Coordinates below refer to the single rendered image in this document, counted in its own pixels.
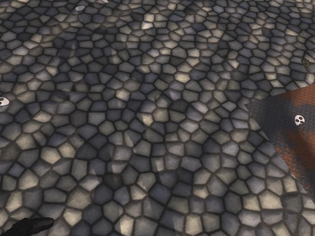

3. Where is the left robot hand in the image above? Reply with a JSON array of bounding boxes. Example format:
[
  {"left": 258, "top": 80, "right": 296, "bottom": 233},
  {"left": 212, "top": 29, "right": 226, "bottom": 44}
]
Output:
[{"left": 0, "top": 217, "right": 54, "bottom": 236}]

